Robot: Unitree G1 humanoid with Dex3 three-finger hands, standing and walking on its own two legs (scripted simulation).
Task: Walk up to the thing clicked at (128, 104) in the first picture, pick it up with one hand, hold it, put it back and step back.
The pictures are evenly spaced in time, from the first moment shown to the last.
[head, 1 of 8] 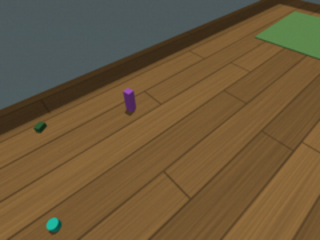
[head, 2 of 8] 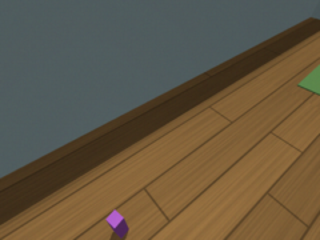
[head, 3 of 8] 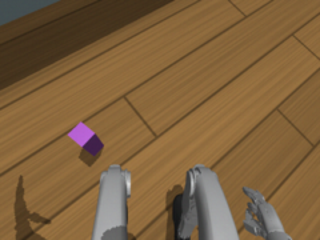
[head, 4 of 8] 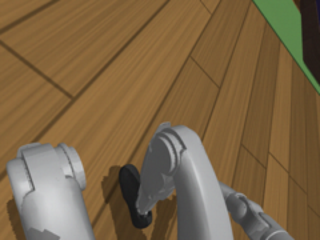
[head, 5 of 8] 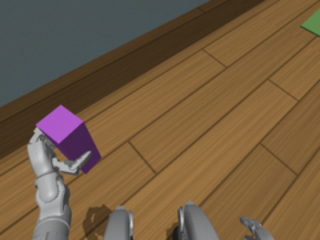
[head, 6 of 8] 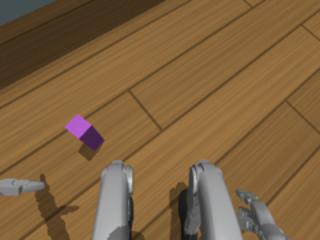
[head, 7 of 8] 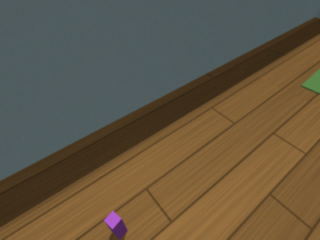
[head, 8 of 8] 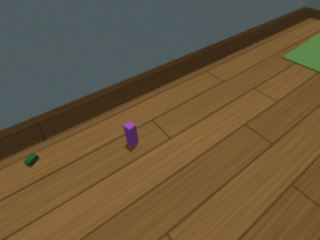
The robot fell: no
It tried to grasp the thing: yes
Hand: left
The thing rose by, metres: 0.67
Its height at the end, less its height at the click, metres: +0.00
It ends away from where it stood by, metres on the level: 0.02
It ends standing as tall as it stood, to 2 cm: yes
